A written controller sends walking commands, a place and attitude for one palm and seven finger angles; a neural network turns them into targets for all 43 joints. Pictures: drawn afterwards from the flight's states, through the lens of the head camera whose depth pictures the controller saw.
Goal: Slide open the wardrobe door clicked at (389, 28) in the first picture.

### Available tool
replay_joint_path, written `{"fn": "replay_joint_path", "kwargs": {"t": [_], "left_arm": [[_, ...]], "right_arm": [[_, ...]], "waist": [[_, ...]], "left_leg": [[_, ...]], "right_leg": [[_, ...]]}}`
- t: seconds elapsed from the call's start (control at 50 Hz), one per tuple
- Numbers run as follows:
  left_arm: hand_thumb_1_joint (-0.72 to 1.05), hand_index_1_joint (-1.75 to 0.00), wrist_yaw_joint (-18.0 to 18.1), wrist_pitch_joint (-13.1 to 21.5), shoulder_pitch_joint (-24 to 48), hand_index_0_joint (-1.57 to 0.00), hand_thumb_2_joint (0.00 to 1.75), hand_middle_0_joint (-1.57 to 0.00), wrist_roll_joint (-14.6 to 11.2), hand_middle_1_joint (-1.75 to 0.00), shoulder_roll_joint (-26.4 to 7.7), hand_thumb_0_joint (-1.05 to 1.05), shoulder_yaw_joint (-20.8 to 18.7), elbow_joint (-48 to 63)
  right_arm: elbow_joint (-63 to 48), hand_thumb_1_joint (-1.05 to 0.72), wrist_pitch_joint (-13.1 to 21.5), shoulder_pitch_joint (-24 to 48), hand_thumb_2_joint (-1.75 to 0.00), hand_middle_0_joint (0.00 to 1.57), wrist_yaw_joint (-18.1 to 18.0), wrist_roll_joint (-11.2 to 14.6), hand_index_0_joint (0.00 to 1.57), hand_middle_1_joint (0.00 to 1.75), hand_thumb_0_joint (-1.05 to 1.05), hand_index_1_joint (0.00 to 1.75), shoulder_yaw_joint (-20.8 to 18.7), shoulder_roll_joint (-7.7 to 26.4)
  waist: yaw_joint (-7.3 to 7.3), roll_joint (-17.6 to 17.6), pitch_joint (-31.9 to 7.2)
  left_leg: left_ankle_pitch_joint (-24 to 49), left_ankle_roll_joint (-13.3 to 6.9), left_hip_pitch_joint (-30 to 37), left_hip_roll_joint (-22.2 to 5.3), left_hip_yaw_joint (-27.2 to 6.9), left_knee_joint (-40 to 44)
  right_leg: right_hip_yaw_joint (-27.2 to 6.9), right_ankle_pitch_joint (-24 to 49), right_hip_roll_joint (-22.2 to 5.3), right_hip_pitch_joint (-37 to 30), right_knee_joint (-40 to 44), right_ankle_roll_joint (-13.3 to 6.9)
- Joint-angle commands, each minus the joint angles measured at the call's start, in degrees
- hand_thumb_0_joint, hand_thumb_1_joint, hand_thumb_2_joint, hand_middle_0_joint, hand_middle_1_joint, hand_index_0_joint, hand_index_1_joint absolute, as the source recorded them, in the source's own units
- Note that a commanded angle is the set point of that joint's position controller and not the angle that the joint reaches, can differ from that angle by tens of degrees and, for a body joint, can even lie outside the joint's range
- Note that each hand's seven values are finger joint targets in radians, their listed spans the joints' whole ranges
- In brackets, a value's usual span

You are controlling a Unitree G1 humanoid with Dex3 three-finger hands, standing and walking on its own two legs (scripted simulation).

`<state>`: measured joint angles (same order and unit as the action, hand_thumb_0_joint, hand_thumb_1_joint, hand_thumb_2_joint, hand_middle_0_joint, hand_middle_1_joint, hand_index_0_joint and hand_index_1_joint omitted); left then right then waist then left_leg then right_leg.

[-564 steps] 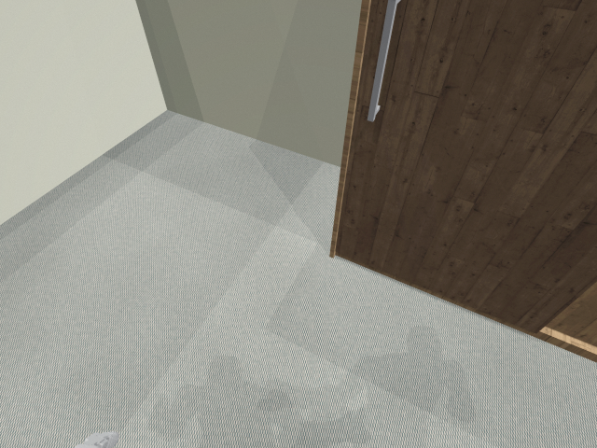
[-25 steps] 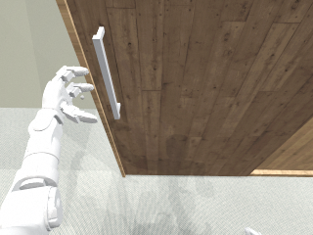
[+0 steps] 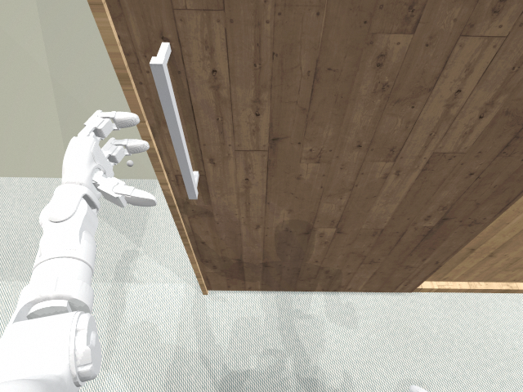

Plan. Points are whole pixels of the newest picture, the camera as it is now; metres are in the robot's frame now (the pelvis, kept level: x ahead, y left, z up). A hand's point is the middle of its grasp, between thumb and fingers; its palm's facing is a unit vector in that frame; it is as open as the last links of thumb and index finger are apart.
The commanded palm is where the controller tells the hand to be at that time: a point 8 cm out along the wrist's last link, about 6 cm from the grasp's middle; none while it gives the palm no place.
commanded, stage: move the hooked fingers beside the handle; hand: left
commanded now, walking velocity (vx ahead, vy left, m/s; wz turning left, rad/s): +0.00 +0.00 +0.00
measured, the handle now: (181, 135) +0.49 +0.13 +0.11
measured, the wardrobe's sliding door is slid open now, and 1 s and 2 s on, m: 0.00 0.00 0.00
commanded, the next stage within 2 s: feel for the door with the fingertips in 0.38 s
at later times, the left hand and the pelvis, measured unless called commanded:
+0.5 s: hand (128, 162) +0.43 +0.21 +0.11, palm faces +0.00 -1.00 +0.00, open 14.0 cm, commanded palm +0.40 +0.25 +0.12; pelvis +0.00 +0.00 +0.00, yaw +0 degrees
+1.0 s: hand (165, 160) +0.43 +0.15 +0.11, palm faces +0.00 -1.00 -0.01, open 14.0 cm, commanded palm +0.41 +0.21 +0.12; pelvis +0.00 +0.00 +0.00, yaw +0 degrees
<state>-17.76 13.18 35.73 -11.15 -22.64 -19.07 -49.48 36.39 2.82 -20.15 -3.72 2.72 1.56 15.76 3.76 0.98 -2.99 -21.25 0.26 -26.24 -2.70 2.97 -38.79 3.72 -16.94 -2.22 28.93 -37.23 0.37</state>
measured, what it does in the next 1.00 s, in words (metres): stands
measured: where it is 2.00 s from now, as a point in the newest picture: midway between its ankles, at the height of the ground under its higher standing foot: outside the picture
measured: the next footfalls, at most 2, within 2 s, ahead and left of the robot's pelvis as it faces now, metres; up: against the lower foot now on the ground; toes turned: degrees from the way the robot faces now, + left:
none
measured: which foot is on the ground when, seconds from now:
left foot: down 0.00-1.00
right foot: down 0.00-1.00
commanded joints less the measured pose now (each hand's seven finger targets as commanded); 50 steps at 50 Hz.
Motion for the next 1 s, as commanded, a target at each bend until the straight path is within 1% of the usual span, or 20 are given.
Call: {"fn": "replay_joint_path", "kwargs": {"t": [0.0, 0.08, 0.12, 0.14, 0.2, 0.28, 0.3, 0.32, 0.36, 0.4, 0.46, 0.54, 0.6, 0.64, 0.7, 0.74, 0.8, 0.88, 0.92, 0.98], "left_arm": [[-0.5, -1.2, 0.18, 4.31, 26.23, -0.3, 0.3, -0.3, -1.2, -1.2, -12.09, 0.0, -0.61, 13.91], [-0.5, -1.2, 1.21, 3.28, 26.14, -0.3, 0.3, -0.3, -0.65, -1.2, -10.62, 0.0, 0.1, 11.69], [-0.5, -1.2, 1.84, 3.26, 25.88, -0.3, 0.3, -0.3, -0.14, -1.2, -13.28, 0.0, -1.83, 10.87], [-0.5, -1.2, 1.82, 3.4, 26.43, -0.3, 0.3, -0.3, -0.02, -1.2, -11.38, 0.0, -0.18, 11.58], [-0.5, -1.2, 2.24, 4.18, 25.18, -0.3, 0.3, -0.3, -0.23, -1.2, -14.01, 0.0, -2.76, 11.35], [-0.5, -1.2, 1.62, 4.14, 25.27, -0.3, 0.3, -0.3, -0.12, -1.2, -12.88, 0.0, -1.77, 11.07], [-0.5, -1.2, 1.52, 4.04, 25.28, -0.3, 0.3, -0.3, -0.27, -1.2, -14.05, 0.0, -2.66, 10.14], [-0.5, -1.2, 1.31, 4.31, 25.29, -0.3, 0.3, -0.3, -0.21, -1.2, -15.8, 0.0, -4.08, 11.6], [-0.5, -1.2, 0.62, 4.1, 23.71, -0.3, 0.3, -0.3, -0.62, -1.2, -13.49, 0.0, -2.46, 12.7], [-0.5, -1.2, 0.17, 3.71, 23.71, -0.3, 0.3, -0.3, -1.01, -1.2, -12.73, 0.0, -1.61, 10.5], [-0.5, -1.2, -0.18, 4.03, 24.92, -0.3, 0.3, -0.3, -1.21, -1.2, -12.16, 0.0, -1.09, 13.06], [-0.5, -1.2, 0.53, 3.57, 25.91, -0.3, 0.3, -0.3, -1.67, -1.2, -6.6, 0.0, 3.17, 15.06], [-0.5, -1.2, 2.74, 3.1, 25.1, -0.3, 0.3, -0.3, -1.04, -1.2, -6.55, 0.0, 3.01, 15.33], [-0.5, -1.2, 4.44, 3.06, 25.01, -0.3, 0.3, -0.3, -0.3, -1.2, -5.66, 0.0, 3.09, 17.0], [-0.5, -1.2, 6.59, 3.35, 22.99, -0.3, 0.3, -0.3, 0.48, -1.2, -6.79, 0.0, 1.64, 17.08], [-0.5, -1.2, 7.5, 3.65, 22.32, -0.3, 0.3, -0.3, 0.96, -1.2, -5.97, 0.0, 1.9, 18.74], [-0.5, -1.2, 8.58, 3.29, 23.73, -0.3, 0.3, -0.3, 1.53, -1.2, -4.43, 0.0, 3.33, 16.35], [-0.5, -1.2, 9.53, 3.76, 27.17, -0.3, 0.3, -0.3, 2.22, -1.2, -4.85, 0.0, 3.15, 15.99], [-0.5, -1.2, 9.71, 4.35, 28.28, -0.3, 0.3, -0.3, 2.41, -1.2, -7.51, 0.0, 1.17, 14.55], [-0.5, -1.2, 8.7, 4.64, 30.07, -0.3, 0.3, -0.3, 2.32, -1.2, -6.46, 0.0, 2.41, 10.96]], "right_arm": [[-5.3, -0.9, 2.09, -2.31, -0.9, 0.2, -0.49, -0.09, 0.2, 0.3, 0.0, 0.3, -3.21, 8.18], [-5.35, -0.9, 2.07, -1.66, -0.9, 0.2, -0.13, -0.05, 0.2, 0.3, 0.0, 0.3, -3.02, 8.04], [-5.58, -0.9, 1.76, -1.6, -0.9, 0.2, -0.11, -0.1, 0.2, 0.3, 0.0, 0.3, -2.89, 8.24], [-6.01, -0.9, 1.75, -1.3, -0.9, 0.2, 0.02, -0.09, 0.2, 0.3, 0.0, 0.3, -2.72, 7.97], [-6.27, -0.9, 1.67, -1.53, -0.9, 0.2, -0.02, -0.32, 0.2, 0.3, 0.0, 0.3, -2.91, 8.28], [-6.43, -0.9, 1.64, -1.03, -0.9, 0.2, -0.01, -0.13, 0.2, 0.3, 0.0, 0.3, -2.64, 7.88], [-6.3, -0.9, 1.51, -1.42, -0.9, 0.2, -0.09, -0.16, 0.2, 0.3, 0.0, 0.3, -2.66, 8.15], [-6.51, -0.9, 1.49, -1.52, -0.9, 0.2, -0.13, -0.21, 0.2, 0.3, 0.0, 0.3, -2.73, 8.28], [-7.02, -0.9, 1.53, -0.96, -0.9, 0.2, -0.1, -0.13, 0.2, 0.3, 0.0, 0.3, -2.62, 7.88], [-6.58, -0.9, 1.51, -1.4, -0.9, 0.2, -0.25, 0.01, 0.2, 0.3, 0.0, 0.3, -2.67, 8.19], [-6.32, -0.9, 1.73, -1.44, -0.9, 0.2, -0.29, 0.05, 0.2, 0.3, 0.0, 0.3, -2.9, 8.03], [-5.7, -0.9, 2.17, -1.56, -0.9, 0.2, 0.07, 0.09, 0.2, 0.3, 0.0, 0.3, -3.2, 7.65], [-5.36, -0.9, 2.21, -1.62, -0.9, 0.2, 0.32, -0.01, 0.2, 0.3, 0.0, 0.3, -3.4, 7.87], [-5.45, -0.9, 2.41, -1.25, -0.9, 0.2, 0.76, -0.26, 0.2, 0.3, 0.0, 0.3, -3.33, 7.33], [-5.66, -0.9, 2.33, -1.15, -0.9, 0.2, 1.12, -0.55, 0.2, 0.3, 0.0, 0.3, -3.32, 7.46], [-6.19, -0.9, 2.4, -0.17, -0.9, 0.2, 1.32, -0.5, 0.2, 0.3, 0.0, 0.3, -3.23, 6.84], [-5.86, -0.9, 2.28, -0.06, -0.9, 0.2, 1.19, -0.44, 0.2, 0.3, 0.0, 0.3, -3.1, 6.92], [-5.63, -0.9, 2.37, 0.31, -0.9, 0.2, 0.96, -0.38, 0.2, 0.3, 0.0, 0.3, -2.98, 6.59], [-5.29, -0.9, 2.36, -0.03, -0.9, 0.2, 0.69, -0.55, 0.2, 0.3, 0.0, 0.3, -2.93, 6.79], [-4.65, -0.9, 2.35, -0.21, -0.9, 0.2, 0.49, -0.41, 0.2, 0.3, 0.0, 0.3, -2.74, 6.82]], "waist": [[0.58, 1.17, -20.25], [0.54, 1.37, -18.44], [0.1, 1.45, -18.32], [0.22, 2.49, -18.78], [-0.4, -0.65, -20.17], [-0.08, 1.79, -19.42], [0.07, -0.52, -18.57], [-0.61, 0.69, -20.43], [-0.68, 2.55, -20.89], [0.19, -0.57, -18.49], [0.19, 2.43, -20.02], [0.81, 3.55, -20.27], [0.62, 1.04, -19.5], [-0.06, 3.58, -20.66], [-0.84, -0.29, -20.18], [-1.28, 2.24, -20.53], [-0.13, -1.48, -17.08], [0.06, 0.95, -18.41], [-0.05, -0.78, -18.85], [0.81, -1.03, -17.43]], "left_leg": [[19.74, -1.7, 7.86, 2.3, -2.34, 4.1], [18.22, -1.46, 6.87, 2.44, -2.47, 4.39], [17.77, -1.54, 5.96, 2.57, -2.29, 4.33], [17.94, -1.44, 6.54, 2.65, -2.31, 4.36], [18.55, -1.64, 6.07, 2.45, -2.29, 3.96], [18.4, -1.41, 5.84, 2.49, -1.83, 4.07], [18.17, -1.69, 5.14, 2.46, -1.99, 3.99], [19.21, -1.57, 5.44, 2.46, -2.05, 4.19], [19.35, -1.44, 6.01, 2.58, -1.67, 4.15], [18.0, -1.68, 5.03, 2.36, -1.96, 4.11], [18.93, -1.45, 7.03, 2.4, -2.18, 4.06], [20.44, -1.1, 9.06, 2.23, -2.78, 3.85], [20.25, -1.11, 8.76, 2.07, -3.18, 4.04], [21.02, -0.83, 9.43, 2.31, -3.15, 4.24], [21.36, -0.99, 7.9, 2.24, -3.05, 4.55], [21.23, -0.88, 8.06, 2.39, -2.33, 4.62], [17.73, -1.14, 6.36, 2.27, -2.37, 5.11], [15.63, -1.06, 6.93, 2.63, -1.91, 5.02], [15.39, -1.33, 6.14, 2.68, -1.91, 4.91], [13.97, -1.33, 4.9, 2.83, -1.51, 4.86]], "right_leg": [[-1.07, 20.19, 2.86, -11.67, 2.33, -1.68], [-0.84, 18.77, 2.71, -10.34, 2.36, -1.68], [-1.13, 18.68, 2.63, -11.02, 2.16, -1.68], [-1.12, 18.59, 2.63, -10.69, 2.08, -1.76], [-1.28, 19.52, 2.75, -12.45, 1.79, -1.71], [-1.46, 20.17, 2.71, -11.99, 1.8, -1.67], [-1.36, 20.05, 2.72, -12.29, 1.99, -1.61], [-1.52, 20.92, 2.68, -13.37, 1.59, -1.69], [-1.61, 21.35, 2.63, -13.52, 1.8, -1.74], [-1.19, 19.65, 2.84, -12.27, 2.14, -1.69], [-1.25, 19.75, 2.84, -11.62, 2.16, -1.82], [-0.6, 19.07, 3.03, -9.7, 2.14, -1.76], [-0.18, 18.11, 3.03, -9.54, 2.13, -1.77], [-0.28, 18.61, 2.91, -9.91, 1.85, -1.85], [-0.21, 19.41, 2.94, -11.83, 1.69, -1.85], [-0.7, 20.25, 2.84, -12.58, 1.68, -1.85], [-0.41, 17.99, 2.98, -11.49, 2.36, -1.68], [-1.12, 17.05, 2.85, -11.25, 2.53, -1.69], [-1.46, 17.6, 2.88, -12.41, 2.5, -1.56], [-1.59, 17.44, 2.75, -11.83, 2.73, -1.5]]}}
